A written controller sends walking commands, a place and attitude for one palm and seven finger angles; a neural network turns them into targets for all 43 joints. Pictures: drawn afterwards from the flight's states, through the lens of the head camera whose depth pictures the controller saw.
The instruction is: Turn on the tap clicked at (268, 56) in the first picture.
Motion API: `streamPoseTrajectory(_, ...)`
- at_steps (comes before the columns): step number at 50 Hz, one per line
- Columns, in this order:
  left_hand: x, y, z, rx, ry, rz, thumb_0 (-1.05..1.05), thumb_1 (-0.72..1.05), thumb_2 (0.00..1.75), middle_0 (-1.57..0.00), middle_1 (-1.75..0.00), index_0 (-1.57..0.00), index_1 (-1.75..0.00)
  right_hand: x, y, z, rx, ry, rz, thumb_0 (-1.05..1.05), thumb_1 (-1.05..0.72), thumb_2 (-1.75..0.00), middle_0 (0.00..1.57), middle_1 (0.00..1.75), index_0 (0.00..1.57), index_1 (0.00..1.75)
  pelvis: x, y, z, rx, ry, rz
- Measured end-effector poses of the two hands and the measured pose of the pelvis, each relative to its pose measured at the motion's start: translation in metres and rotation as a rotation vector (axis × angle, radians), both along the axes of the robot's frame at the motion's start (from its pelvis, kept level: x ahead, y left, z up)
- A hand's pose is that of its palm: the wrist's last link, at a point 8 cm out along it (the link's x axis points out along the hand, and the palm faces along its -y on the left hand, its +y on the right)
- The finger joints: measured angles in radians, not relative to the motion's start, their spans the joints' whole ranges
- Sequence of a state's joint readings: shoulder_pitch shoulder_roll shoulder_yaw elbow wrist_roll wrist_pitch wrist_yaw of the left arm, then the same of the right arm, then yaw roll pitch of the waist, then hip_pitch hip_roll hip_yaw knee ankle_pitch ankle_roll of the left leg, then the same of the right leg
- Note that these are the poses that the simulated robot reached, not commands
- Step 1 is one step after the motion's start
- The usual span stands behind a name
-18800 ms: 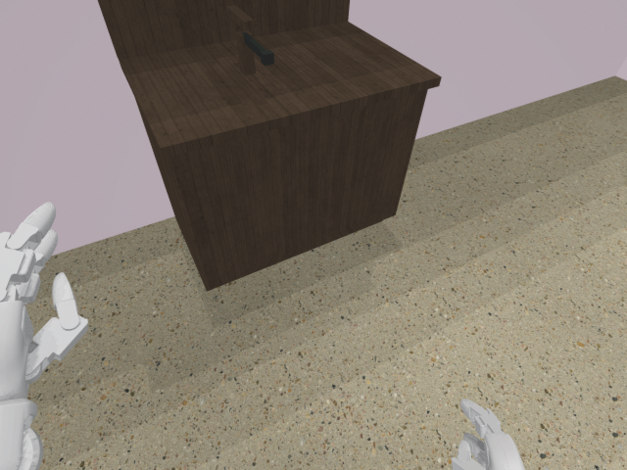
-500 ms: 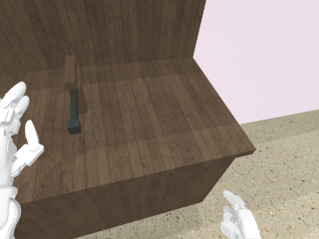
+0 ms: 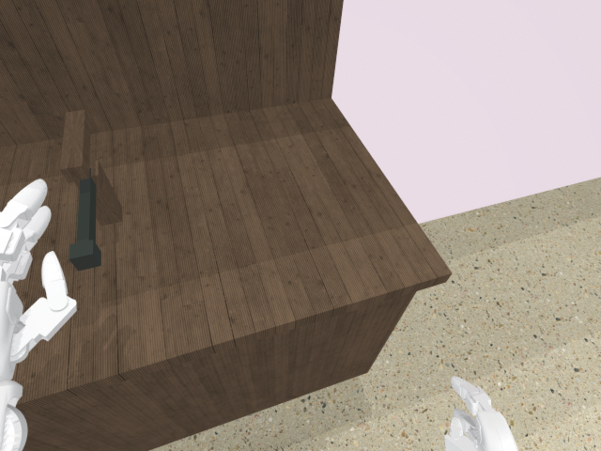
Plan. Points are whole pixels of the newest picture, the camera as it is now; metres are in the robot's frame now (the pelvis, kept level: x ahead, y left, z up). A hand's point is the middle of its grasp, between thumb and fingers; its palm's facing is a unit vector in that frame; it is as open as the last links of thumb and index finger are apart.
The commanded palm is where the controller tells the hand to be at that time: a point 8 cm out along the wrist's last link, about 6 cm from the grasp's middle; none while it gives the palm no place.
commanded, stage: come to a stop and stand still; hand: left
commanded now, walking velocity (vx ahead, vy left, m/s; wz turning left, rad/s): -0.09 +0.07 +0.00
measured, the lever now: (85, 255) +0.33 +0.31 +0.06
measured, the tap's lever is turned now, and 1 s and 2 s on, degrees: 0 0 0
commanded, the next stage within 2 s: look again from close up in 0.98 s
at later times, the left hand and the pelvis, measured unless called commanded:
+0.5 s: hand out of the picture +0.21 +0.30 +0.16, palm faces +0.38 -0.86 -0.33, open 7.4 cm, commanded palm +0.15 +0.34 +0.18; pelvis +0.00 +0.05 +0.01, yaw +0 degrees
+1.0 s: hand out of the picture +0.22 +0.32 +0.16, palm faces +0.35 -0.86 -0.38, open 7.4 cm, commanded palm +0.16 +0.36 +0.18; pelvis +0.00 +0.08 +0.00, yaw +0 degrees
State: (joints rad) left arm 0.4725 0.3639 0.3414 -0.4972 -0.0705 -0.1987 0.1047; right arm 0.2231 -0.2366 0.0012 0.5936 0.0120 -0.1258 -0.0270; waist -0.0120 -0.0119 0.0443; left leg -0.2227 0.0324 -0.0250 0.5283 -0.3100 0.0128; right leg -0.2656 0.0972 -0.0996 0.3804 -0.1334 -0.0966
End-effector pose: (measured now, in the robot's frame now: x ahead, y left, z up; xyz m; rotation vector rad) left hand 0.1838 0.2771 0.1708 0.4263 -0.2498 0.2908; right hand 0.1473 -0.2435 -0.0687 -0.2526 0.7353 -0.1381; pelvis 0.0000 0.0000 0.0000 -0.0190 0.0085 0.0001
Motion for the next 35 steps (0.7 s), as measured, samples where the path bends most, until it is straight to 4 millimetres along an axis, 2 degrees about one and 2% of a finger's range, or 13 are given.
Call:
streamPoseTrajectory(3, -0.001, 0.005, 0.003, 0.023, 0.012, 0.007, 0.01, 0.89, 0.9, -0.21, -0.3, -0.22, -0.3, 0.001, 0.0, 0.0, -0.007, 0.009, -0.009, 0.01, -0.9, -0.9, 0.2, 0.3, 0.2, 0.3, 0.003, 0.003, 0.002, 0.0, -0.001, 0.006)
streamPoseTrajectory(7, -0.004, 0.017, 0.006, 0.043, 0.015, 0.028, 0.01, 0.89, 0.9, -0.21, -0.3, -0.22, -0.3, 0.008, 0.01, 0.001, 0.001, 0.003, -0.004, 0.01, -0.9, -0.9, 0.2, 0.3, 0.2, 0.3, 0.003, 0.011, 0.004, 0.001, -0.009, 0.007)
streamPoseTrajectory(20, -0.015, 0.052, 0.002, -0.024, -0.016, 0.052, 0.01, 0.89, 0.9, -0.21, -0.3, -0.21, -0.3, 0.029, 0.076, 0.016, 0.042, -0.081, 0.089, 0.01, -0.9, -0.9, 0.2, 0.3, 0.2, 0.3, -0.002, 0.043, 0.006, 0.006, -0.032, 0.006)
streamPoseTrajectory(27, -0.014, 0.071, 0.0, -0.032, -0.029, 0.054, 0.01, 0.89, 0.9, -0.21, -0.3, -0.21, -0.3, 0.025, 0.098, 0.018, 0.048, -0.082, 0.105, 0.01, -0.9, -0.9, 0.2, 0.3, 0.2, 0.3, -0.004, 0.059, 0.006, 0.003, -0.035, 0.003)
streamPoseTrajectory(35, -0.006, 0.083, -0.003, -0.023, -0.028, 0.032, 0.01, 0.89, 0.9, -0.21, -0.3, -0.21, -0.3, 0.014, 0.103, 0.012, 0.034, -0.038, 0.082, 0.01, -0.9, -0.9, 0.2, 0.3, 0.2, 0.3, -0.002, 0.072, 0.005, 0.0, -0.033, 0.004)
